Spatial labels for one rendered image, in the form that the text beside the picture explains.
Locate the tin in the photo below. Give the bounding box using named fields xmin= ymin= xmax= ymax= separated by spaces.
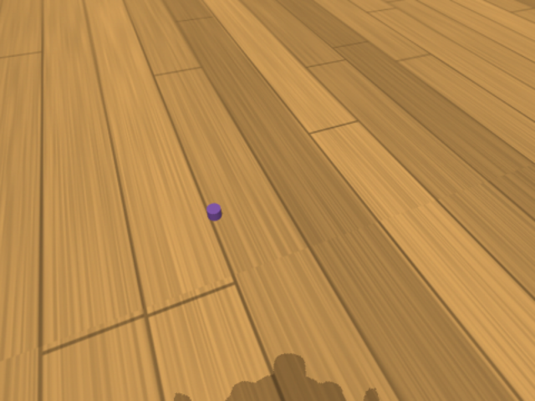
xmin=206 ymin=203 xmax=222 ymax=221

